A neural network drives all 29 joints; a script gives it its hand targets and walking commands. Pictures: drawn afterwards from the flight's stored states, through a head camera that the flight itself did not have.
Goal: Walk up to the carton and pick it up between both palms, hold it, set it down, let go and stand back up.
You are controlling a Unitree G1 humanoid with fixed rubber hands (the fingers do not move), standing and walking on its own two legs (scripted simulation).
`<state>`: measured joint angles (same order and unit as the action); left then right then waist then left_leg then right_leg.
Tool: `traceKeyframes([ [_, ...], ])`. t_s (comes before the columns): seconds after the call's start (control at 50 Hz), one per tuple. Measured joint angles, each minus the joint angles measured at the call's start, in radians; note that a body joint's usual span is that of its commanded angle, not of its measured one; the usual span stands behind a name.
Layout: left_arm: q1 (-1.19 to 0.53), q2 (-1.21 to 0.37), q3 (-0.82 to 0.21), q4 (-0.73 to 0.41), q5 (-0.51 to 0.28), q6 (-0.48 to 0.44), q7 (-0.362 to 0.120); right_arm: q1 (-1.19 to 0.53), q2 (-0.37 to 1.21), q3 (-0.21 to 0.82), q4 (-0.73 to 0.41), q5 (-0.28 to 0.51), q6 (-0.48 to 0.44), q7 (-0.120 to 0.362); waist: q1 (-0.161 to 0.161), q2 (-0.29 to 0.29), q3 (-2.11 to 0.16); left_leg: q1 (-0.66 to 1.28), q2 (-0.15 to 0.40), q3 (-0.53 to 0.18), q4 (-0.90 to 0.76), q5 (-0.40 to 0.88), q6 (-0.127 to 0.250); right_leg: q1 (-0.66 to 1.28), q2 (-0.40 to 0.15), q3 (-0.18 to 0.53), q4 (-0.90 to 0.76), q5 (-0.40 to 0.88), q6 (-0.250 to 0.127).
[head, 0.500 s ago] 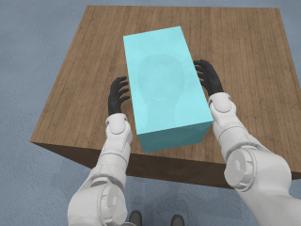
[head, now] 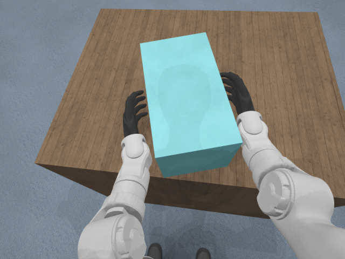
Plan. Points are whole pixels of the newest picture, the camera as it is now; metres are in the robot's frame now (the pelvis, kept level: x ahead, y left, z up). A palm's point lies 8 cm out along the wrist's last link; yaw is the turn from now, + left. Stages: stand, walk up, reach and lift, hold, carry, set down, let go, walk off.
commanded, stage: reach and lift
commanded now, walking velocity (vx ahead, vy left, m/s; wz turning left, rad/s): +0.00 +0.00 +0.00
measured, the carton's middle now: (184, 106) +0.49 +0.03 -0.01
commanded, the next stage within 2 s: none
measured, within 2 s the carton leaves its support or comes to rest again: leaves its support in 0.72 s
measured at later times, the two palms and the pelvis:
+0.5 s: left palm (130, 135) +0.39 +0.15 +0.00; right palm (239, 110) +0.47 -0.10 +0.01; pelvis +0.00 +0.00 +0.00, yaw +0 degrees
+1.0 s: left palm (126, 152) +0.35 +0.15 +0.00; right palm (238, 118) +0.43 -0.09 +0.03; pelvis -0.02 +0.00 +0.00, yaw +0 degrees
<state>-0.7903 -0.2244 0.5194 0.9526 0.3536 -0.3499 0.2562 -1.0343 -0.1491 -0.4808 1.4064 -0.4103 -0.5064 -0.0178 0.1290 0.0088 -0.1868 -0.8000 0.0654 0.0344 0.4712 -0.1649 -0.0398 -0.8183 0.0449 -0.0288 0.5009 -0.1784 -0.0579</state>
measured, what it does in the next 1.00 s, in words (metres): stands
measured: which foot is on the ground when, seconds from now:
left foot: down 0.00-1.00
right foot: down 0.00-1.00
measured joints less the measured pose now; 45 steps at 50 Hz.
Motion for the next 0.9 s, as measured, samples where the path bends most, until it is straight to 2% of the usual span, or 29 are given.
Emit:
traceKeyframes([
  [0.14, 0.022, -0.007, 0.000, 0.000, -0.022, -0.021, 0.000, 0.000, 0.000, 0.000, 0.061, 0.000, -0.053, -0.028, 0.000, -0.011, -0.001, 0.000, 0.000, 0.000, 0.000, 0.001, 0.000, 0.000, 0.000, 0.000, 0.000, 0.001, 0.000],
  [0.36, 0.038, -0.014, 0.000, 0.000, -0.050, -0.033, 0.002, 0.001, 0.000, 0.000, 0.090, 0.000, -0.080, -0.034, 0.000, -0.022, -0.010, 0.000, 0.001, 0.001, 0.000, 0.001, -0.007, 0.000, 0.000, 0.000, 0.000, 0.002, 0.000],
  [0.9, 0.103, -0.026, 0.000, 0.003, -0.114, -0.011, -0.010, 0.005, 0.004, 0.039, 0.150, 0.000, -0.086, -0.044, 0.000, -0.031, -0.051, 0.000, 0.001, 0.001, 0.000, 0.023, -0.004, -0.001, 0.000, 0.000, 0.000, 0.025, 0.003],
])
